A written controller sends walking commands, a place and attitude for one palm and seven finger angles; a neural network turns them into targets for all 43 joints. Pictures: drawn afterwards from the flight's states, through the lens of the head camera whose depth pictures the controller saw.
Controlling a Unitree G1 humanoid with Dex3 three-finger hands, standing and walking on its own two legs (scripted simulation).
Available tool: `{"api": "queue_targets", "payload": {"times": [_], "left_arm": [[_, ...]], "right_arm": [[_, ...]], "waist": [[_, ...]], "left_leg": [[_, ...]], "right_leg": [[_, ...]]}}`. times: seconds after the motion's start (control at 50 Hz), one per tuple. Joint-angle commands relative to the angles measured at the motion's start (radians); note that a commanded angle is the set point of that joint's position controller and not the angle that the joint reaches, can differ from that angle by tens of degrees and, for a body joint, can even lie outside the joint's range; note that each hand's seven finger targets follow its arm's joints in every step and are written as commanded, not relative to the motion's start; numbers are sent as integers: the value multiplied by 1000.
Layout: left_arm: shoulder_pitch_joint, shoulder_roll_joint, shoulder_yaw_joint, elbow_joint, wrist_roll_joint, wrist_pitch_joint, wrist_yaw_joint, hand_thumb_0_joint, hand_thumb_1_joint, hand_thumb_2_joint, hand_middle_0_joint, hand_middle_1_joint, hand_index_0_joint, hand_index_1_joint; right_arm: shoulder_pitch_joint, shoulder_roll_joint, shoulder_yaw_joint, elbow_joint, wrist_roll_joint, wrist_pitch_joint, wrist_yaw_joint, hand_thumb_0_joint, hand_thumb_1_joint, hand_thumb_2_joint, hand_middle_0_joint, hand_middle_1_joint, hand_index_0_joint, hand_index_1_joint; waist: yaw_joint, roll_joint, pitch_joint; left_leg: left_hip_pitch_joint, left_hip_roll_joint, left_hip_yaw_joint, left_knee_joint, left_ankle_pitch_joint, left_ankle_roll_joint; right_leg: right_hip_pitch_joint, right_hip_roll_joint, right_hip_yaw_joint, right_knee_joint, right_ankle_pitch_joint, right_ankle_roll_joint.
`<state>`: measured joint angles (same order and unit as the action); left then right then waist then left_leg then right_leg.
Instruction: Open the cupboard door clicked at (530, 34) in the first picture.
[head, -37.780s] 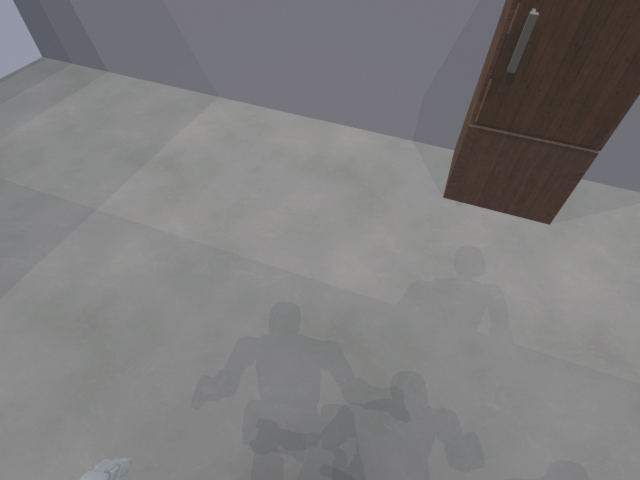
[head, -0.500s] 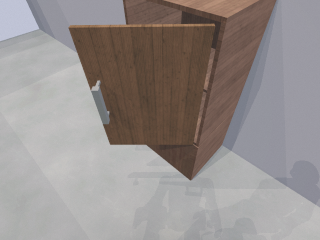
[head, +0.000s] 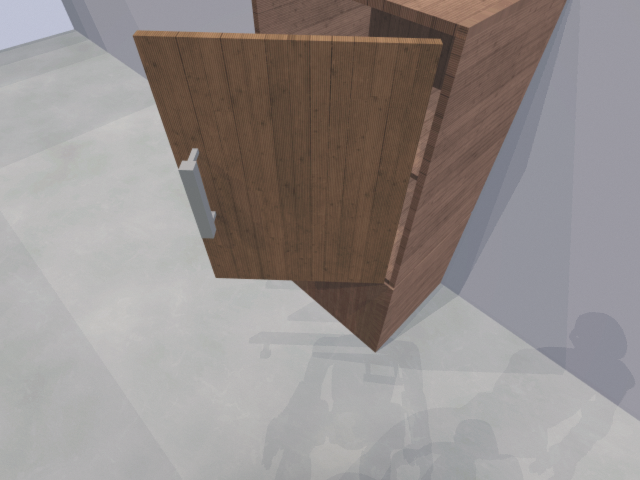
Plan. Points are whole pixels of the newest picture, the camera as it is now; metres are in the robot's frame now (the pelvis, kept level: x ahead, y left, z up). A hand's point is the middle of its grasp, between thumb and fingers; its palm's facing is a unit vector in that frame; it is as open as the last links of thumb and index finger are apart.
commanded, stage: look again from close up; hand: left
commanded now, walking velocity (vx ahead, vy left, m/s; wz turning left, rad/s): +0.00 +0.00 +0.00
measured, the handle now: (201, 194) +0.59 +0.26 -0.03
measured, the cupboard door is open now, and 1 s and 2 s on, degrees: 43 43 43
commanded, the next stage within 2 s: shuffle to correct the standing spot in 0.26 s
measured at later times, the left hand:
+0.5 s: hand out of the picture +0.03 +0.18 -0.18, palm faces +0.03 -0.98 -0.19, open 7.3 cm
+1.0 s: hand out of the picture +0.06 +0.24 -0.18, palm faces -0.01 -0.97 -0.23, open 7.4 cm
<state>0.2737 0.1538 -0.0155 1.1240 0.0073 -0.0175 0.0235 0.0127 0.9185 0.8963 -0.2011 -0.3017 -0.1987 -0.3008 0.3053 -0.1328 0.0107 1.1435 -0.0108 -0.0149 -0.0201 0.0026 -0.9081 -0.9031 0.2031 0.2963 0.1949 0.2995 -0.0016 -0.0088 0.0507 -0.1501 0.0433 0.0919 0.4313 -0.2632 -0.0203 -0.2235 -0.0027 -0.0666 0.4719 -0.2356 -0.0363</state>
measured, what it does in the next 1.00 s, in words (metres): shifts its weight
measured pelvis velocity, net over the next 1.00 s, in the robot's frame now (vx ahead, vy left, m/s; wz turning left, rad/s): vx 0.04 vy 0.06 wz -0.02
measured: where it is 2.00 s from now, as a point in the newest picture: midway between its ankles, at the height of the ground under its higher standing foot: outside the picture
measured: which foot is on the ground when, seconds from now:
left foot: down 0.00-1.00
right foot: down 0.00-1.00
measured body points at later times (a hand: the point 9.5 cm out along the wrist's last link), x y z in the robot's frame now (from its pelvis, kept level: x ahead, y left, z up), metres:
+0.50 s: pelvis +0.02 +0.00 +0.00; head +0.03 +0.00 +0.45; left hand +0.03 +0.23 -0.16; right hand +0.02 -0.22 -0.16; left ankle -0.02 +0.13 -0.74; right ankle +0.01 -0.09 -0.74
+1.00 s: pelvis +0.04 +0.06 -0.01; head +0.06 +0.05 +0.44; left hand +0.07 +0.29 -0.16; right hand +0.04 -0.17 -0.17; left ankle -0.01 +0.13 -0.74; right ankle +0.01 -0.09 -0.74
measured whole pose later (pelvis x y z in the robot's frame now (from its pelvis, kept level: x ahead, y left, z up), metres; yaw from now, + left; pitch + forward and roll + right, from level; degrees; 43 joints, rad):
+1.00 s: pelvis +0.04 +0.06 -0.01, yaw -1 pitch -1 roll +0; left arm 0.23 0.17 -0.01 1.07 0.01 0.00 0.03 0.01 0.91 0.90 -0.20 -0.30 -0.20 -0.30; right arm 0.27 -0.17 0.02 1.08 -0.01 -0.02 -0.03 0.01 -0.93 -0.90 0.20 0.30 0.20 0.30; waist 0.00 0.02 0.07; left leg -0.13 -0.03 0.10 0.47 -0.34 0.06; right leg -0.20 -0.07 -0.01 0.52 -0.31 0.04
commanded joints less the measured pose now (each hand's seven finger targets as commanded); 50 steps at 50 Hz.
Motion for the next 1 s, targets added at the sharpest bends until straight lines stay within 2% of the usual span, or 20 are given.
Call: {"api": "queue_targets", "payload": {"times": [0.0,0.14,0.34,0.38,0.42,0.48,0.5,0.52,0.54,0.56,0.58,0.6,0.62,0.64,0.66,0.68,0.72,0.78,0.86,0.98], "left_arm": [[43,107,24,-30,3,-18,10,0,900,900,-200,-300,-200,-300],[35,110,27,-37,4,-16,10,0,900,900,-200,-300,-200,-300],[18,134,35,-44,5,-19,7,0,900,900,-200,-300,-200,-300],[31,125,35,-42,6,-17,7,0,900,900,-200,-300,-200,-300],[44,132,41,-47,11,-13,6,0,900,900,-200,-300,-200,-300],[76,162,58,-51,12,-8,4,0,900,900,-200,-300,-200,-300],[73,164,61,-55,13,-6,6,0,900,900,-200,-300,-200,-300],[167,145,48,-14,21,-39,44,0,900,900,-200,-300,-200,-300],[94,202,58,-82,16,-49,42,0,900,900,-200,-300,-200,-300],[50,176,52,-94,16,-49,38,0,900,900,-200,-300,-200,-300],[14,166,47,-104,10,-44,35,0,900,900,-200,-300,-200,-300],[9,133,44,-107,7,-37,31,0,900,900,-200,-300,-200,-300],[33,110,38,-99,2,-31,30,0,900,900,-200,-300,-200,-300],[42,103,32,-91,3,-22,29,0,900,900,-200,-300,-200,-300],[44,94,30,-83,4,-16,28,0,900,900,-200,-300,-200,-300],[48,88,26,-76,3,-10,27,0,900,900,-200,-300,-200,-300],[41,86,25,-74,3,-7,23,0,900,900,-200,-300,-200,-300],[30,93,26,-76,2,2,21,0,900,900,-200,-300,-200,-300],[18,103,29,-79,3,9,19,0,900,900,-200,-300,-200,-300],[8,121,33,-80,1,8,19,0,900,900,-200,-300,-200,-300]], "right_arm": [[57,-87,-14,-27,-3,-18,-10,0,-900,-900,200,300,200,300],[41,-96,-17,-28,-4,-18,-11,0,-900,-900,200,300,200,300],[14,-121,-22,-35,-5,-22,-13,0,-900,-900,200,300,200,300],[27,-109,-19,-31,-7,-18,-9,0,-900,-900,200,300,200,300],[34,-105,-19,-34,-9,-11,-5,0,-900,-900,200,300,200,300],[31,-92,-22,-55,-12,0,2,0,-900,-900,200,300,200,300],[31,-79,-21,-58,-11,2,1,0,-900,-900,200,300,200,300],[-97,-130,-28,-110,-12,-9,7,0,-900,-900,200,300,200,300],[-32,-73,-26,-156,0,-4,9,0,-900,-900,200,300,200,300],[-7,-64,-18,-150,8,-4,8,0,-900,-900,200,300,200,300],[53,-65,-18,-134,8,-7,9,0,-900,-900,200,300,200,300],[86,-79,-19,-115,-3,-18,11,0,-900,-900,200,300,200,300],[80,-116,-19,-116,-8,-23,7,0,-900,-900,200,300,200,300],[54,-121,-16,-125,-7,-26,1,0,-900,-900,200,300,200,300],[40,-130,-16,-132,-6,-24,-6,0,-900,-900,200,300,200,300],[38,-136,-16,-135,-5,-22,-9,0,-900,-900,200,300,200,300],[39,-139,-16,-134,-6,-22,-12,0,-900,-900,200,300,200,300],[27,-149,-15,-131,-6,-19,-12,0,-900,-900,200,300,200,300],[22,-152,-15,-119,-7,-19,-12,0,-900,-900,200,300,200,300],[21,-157,-15,-100,-6,-23,-14,0,-900,-900,200,300,200,300]], "waist": [[3,8,14],[4,9,21],[5,7,-16],[9,1,-26],[17,-1,7],[29,-90,43],[23,-115,60],[50,-9,64],[-8,-4,-34],[-20,-15,-84],[-46,-20,-89],[-32,62,-61],[-12,125,-60],[-1,177,-56],[4,158,-26],[6,100,-12],[5,58,2],[5,37,15],[7,36,32],[6,34,-23]], "left_leg": [[-42,74,-70,-81,86,39],[-38,73,-75,-82,100,39],[-11,78,-75,-81,151,40],[-20,64,-61,-66,73,38],[-59,44,-43,-36,-17,38],[-142,-2,-9,68,-109,29],[-137,1,-8,76,-105,27],[-137,-13,-47,232,-51,-1],[-189,27,-67,244,-169,21],[-118,21,-64,162,-158,20],[-48,21,-67,44,-39,21],[-35,47,-89,6,121,30],[-65,96,-130,21,316,52],[-56,110,-144,3,433,67],[-67,113,-148,-2,448,77],[-64,110,-148,-5,420,80],[-55,97,-140,-15,398,77],[-55,84,-140,-55,271,76],[-50,75,-135,-79,254,75],[7,68,-117,-64,346,71]], "right_leg": [[17,-109,116,-89,138,-13],[16,-110,117,-91,148,-11],[47,-116,112,-80,223,-12],[57,-125,123,-82,139,-21],[43,-138,152,-99,13,-35],[47,-207,257,-179,-129,-83],[23,-221,264,-199,-127,-93],[16,-252,352,-128,531,-50],[96,-297,295,-95,573,-100],[79,-259,216,-68,530,-103],[42,-211,157,-23,408,-79],[26,-141,105,46,336,-50],[37,-106,80,57,231,-22],[51,-84,56,67,142,-8],[49,-70,45,58,82,-2],[45,-68,44,49,64,-1],[46,-75,54,40,92,-1],[38,-80,64,27,68,4],[38,-83,66,26,76,9],[61,-95,72,32,167,12]]}}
